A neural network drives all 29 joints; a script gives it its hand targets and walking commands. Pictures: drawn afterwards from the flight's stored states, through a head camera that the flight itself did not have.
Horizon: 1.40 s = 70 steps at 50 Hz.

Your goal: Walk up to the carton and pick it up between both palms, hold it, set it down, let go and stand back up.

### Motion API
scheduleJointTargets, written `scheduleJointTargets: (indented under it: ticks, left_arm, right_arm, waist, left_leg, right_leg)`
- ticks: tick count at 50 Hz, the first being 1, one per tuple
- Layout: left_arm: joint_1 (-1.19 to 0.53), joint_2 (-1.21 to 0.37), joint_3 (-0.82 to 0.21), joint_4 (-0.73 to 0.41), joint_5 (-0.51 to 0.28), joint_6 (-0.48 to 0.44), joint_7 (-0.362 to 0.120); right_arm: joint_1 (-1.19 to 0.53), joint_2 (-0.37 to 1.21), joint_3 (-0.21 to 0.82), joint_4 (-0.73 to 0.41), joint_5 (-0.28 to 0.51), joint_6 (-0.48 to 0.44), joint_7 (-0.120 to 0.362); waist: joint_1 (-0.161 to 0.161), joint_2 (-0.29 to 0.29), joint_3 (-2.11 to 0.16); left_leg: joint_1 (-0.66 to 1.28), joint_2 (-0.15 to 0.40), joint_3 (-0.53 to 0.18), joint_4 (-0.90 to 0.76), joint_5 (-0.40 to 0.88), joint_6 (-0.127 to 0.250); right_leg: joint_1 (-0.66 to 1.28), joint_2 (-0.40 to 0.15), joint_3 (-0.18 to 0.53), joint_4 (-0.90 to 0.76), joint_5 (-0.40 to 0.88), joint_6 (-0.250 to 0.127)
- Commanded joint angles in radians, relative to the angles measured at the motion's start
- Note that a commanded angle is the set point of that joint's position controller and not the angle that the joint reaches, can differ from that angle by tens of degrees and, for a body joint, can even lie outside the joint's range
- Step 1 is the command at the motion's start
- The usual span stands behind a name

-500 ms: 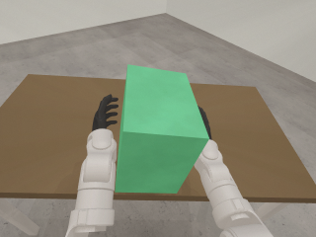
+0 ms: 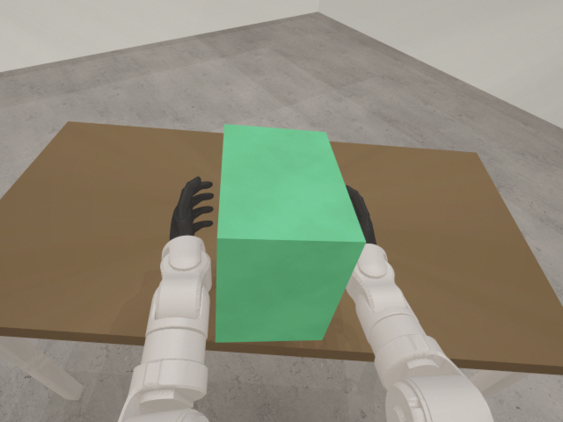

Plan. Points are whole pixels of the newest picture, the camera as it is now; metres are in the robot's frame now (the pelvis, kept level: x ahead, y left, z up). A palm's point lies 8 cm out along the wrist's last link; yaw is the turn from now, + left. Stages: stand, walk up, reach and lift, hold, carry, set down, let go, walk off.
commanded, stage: set down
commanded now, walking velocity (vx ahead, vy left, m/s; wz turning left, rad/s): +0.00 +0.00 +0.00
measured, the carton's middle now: (273, 232) +0.40 +0.03 +0.06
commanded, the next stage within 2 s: none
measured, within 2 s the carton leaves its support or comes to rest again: neither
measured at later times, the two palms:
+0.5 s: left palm (190, 252) +0.36 +0.15 +0.05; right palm (352, 241) +0.40 -0.10 +0.04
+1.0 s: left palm (190, 269) +0.36 +0.16 +0.01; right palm (342, 248) +0.41 -0.09 +0.01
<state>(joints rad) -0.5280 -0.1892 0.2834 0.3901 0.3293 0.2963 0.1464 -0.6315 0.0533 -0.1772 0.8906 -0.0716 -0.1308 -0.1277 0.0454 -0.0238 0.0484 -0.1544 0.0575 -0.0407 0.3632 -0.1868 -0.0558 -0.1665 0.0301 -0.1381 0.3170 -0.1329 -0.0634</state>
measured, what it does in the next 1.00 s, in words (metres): stands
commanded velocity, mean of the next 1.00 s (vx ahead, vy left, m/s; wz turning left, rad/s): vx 0.00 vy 0.00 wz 0.00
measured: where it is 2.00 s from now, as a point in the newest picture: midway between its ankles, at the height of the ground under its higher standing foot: outside the picture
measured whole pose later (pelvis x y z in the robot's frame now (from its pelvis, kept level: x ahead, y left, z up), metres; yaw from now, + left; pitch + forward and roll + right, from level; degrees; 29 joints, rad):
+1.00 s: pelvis +0.01 +0.00 -0.01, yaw -3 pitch +14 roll +0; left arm -0.53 -0.22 0.41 0.76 0.25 -0.18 0.21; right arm -0.76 -0.01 -0.28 1.21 -0.22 -0.38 -0.08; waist 0.14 0.01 -0.09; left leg -0.47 0.07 0.00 0.42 -0.19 -0.06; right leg -0.49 0.04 -0.10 0.36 -0.11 -0.07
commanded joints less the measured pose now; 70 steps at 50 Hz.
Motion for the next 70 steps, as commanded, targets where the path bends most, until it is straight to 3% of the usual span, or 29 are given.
scheduleJointTargets:
  ticks: [1,16,25,41,54,70]
  left_arm:
    - [-0.699,-0.495,-0.435,-0.134,-0.075,-0.154,-0.112]
    - [-0.791,-0.494,-0.343,0.023,-0.072,-0.314,-0.054]
    - [-0.79,-0.503,-0.284,0.106,-0.053,-0.398,-0.058]
    - [-0.727,-0.56,-0.328,0.173,-0.05,-0.548,-0.047]
    - [-0.694,-0.516,-0.194,0.271,0.018,-0.557,-0.05]
    - [-0.637,-0.51,-0.076,0.271,0.099,-0.547,-0.058]
  right_arm:
    - [-0.773,0.449,0.267,-0.233,-0.044,-0.114,0.145]
    - [-0.813,0.477,0.214,-0.03,-0.087,-0.134,0.191]
    - [-0.784,0.513,0.166,0.086,-0.153,-0.165,0.201]
    - [-0.731,0.588,0.209,0.167,-0.208,-0.267,0.193]
    - [-0.697,0.538,0.067,0.307,-0.298,-0.268,0.208]
    - [-0.661,0.553,-0.08,0.34,-0.421,-0.267,0.233]
  waist:
    - [-0.006,0.029,-0.683]
    - [0.079,0.008,-0.752]
    - [0.085,-0.016,-0.766]
    - [0.095,-0.024,-0.851]
    - [0.117,-0.027,-0.74]
    - [0.127,-0.053,-0.679]
  left_leg:
    - [-0.034,-0.047,0.092,-0.019,0.293,0.032]
    - [-0.151,-0.033,0.127,-0.015,0.214,0.04]
    - [-0.203,-0.031,0.15,-0.01,0.216,0.038]
    - [-0.346,-0.031,0.144,0.022,0.23,0.03]
    - [-0.356,-0.022,0.168,-0.002,0.161,0.032]
    - [-0.414,-0.027,0.199,-0.053,0.088,0.063]
  right_leg:
    - [0.377,-0.026,0.054,0.047,0.386,0.067]
    - [0.309,-0.028,0.078,0.058,0.256,0.069]
    - [0.316,-0.026,0.078,0.071,0.299,0.079]
    - [0.301,-0.026,0.088,0.116,0.396,0.079]
    - [0.192,-0.029,0.078,0.083,0.225,0.07]
    - [0.203,-0.047,0.086,0.052,0.11,0.068]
